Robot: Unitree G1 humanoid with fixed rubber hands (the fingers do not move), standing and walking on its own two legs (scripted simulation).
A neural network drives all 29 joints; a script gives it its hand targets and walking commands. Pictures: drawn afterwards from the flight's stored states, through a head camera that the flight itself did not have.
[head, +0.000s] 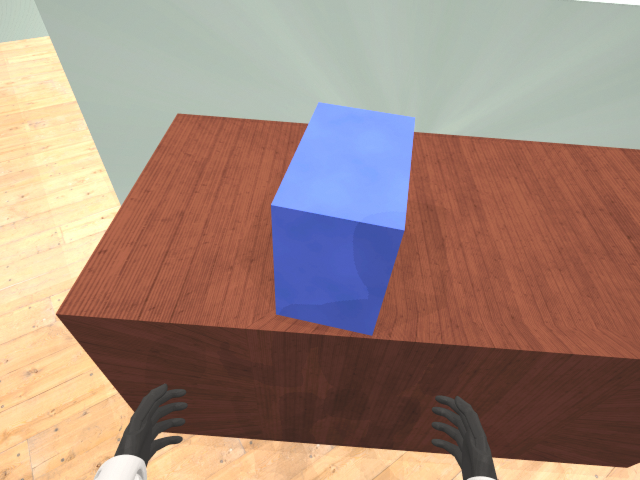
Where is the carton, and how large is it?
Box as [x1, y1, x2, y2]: [271, 102, 414, 335]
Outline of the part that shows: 319,102 271,204 276,314 371,335 404,230 414,117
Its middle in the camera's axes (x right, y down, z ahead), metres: +0.05 -0.04 +0.70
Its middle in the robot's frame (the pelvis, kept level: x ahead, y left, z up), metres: +0.54 -0.05 -0.01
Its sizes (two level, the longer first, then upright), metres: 0.296 0.178 0.267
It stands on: a pedestal, 0.64 m high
